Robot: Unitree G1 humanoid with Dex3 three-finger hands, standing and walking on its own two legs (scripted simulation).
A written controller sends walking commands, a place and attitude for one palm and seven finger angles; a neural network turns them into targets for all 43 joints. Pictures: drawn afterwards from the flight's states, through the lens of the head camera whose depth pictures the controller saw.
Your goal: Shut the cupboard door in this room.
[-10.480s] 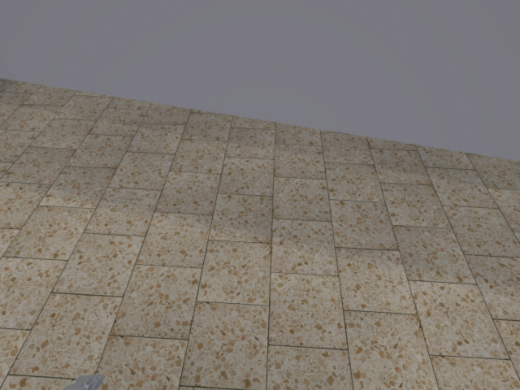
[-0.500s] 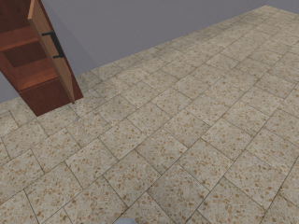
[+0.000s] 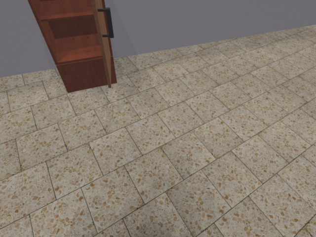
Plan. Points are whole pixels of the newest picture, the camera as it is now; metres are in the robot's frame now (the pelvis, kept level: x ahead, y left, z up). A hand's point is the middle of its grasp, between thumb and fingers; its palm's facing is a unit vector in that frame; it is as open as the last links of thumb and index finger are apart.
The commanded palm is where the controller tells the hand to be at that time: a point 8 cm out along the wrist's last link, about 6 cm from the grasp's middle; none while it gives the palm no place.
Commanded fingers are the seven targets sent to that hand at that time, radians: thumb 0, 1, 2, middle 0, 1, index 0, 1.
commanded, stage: stand and wait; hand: left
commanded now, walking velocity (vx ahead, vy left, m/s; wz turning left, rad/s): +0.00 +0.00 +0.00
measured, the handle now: (105, 23) +1.12 +0.36 -0.02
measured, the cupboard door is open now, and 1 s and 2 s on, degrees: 78 78 78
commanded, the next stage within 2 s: look at it before walking up in 1.06 s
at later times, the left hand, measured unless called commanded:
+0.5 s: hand out of the picture -0.02 +0.15 -0.18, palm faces +0.12 -0.97 -0.20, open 7.3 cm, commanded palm none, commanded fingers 0.00 0.90 0.90 -0.20 -0.30 -0.20 -0.30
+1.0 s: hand out of the picture -0.05 +0.16 -0.18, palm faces +0.08 -0.98 -0.17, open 7.4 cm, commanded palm none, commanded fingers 0.00 0.90 0.90 -0.20 -0.30 -0.20 -0.30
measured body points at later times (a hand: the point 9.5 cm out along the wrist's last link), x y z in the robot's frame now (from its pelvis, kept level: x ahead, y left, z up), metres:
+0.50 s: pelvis -0.02 -0.03 -0.01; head +0.00 -0.03 +0.44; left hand -0.03 +0.20 -0.16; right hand +0.02 -0.26 -0.17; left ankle -0.04 +0.11 -0.74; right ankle -0.02 -0.14 -0.74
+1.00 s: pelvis -0.03 +0.00 +0.00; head -0.04 +0.00 +0.45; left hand -0.05 +0.21 -0.16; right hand -0.03 -0.22 -0.16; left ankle -0.04 +0.11 -0.74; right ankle -0.02 -0.14 -0.74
